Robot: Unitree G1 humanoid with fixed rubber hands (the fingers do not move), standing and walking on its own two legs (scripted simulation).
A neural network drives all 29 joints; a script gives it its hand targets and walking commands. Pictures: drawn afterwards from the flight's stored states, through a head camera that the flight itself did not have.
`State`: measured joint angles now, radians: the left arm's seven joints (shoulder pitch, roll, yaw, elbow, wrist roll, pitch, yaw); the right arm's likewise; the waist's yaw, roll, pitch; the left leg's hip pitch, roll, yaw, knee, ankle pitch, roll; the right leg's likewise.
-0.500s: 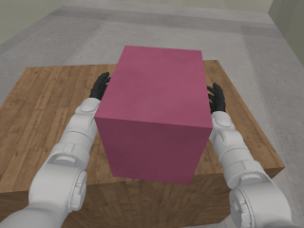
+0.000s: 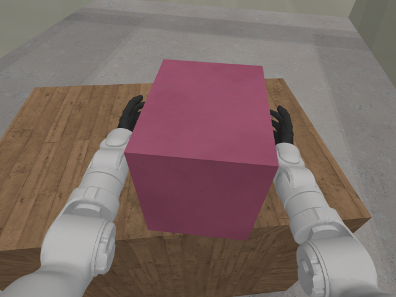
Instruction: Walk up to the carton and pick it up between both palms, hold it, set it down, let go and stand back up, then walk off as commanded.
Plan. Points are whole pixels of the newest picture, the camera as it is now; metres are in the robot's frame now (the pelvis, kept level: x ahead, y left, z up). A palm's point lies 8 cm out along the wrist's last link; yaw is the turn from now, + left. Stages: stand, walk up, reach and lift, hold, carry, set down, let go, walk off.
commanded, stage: reach and lift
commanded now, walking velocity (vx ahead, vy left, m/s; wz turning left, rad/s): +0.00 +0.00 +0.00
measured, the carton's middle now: (204, 148) +0.43 -0.04 +0.08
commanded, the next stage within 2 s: none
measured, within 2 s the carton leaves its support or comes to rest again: leaves its support in 0.98 s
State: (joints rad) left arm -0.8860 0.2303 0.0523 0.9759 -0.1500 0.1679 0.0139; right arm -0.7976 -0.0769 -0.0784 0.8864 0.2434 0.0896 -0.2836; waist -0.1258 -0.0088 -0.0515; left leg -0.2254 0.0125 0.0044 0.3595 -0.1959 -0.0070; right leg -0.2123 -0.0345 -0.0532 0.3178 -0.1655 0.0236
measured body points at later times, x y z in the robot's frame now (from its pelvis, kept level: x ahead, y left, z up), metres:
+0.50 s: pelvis +0.00 +0.00 +0.00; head +0.02 +0.02 +0.45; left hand +0.46 +0.12 +0.13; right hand +0.40 -0.20 +0.12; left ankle -0.01 +0.12 -0.75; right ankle -0.01 -0.13 -0.75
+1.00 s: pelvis -0.01 +0.00 +0.00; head -0.01 +0.03 +0.45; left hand +0.43 +0.12 +0.14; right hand +0.37 -0.20 +0.12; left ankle -0.01 +0.12 -0.75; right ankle -0.01 -0.13 -0.75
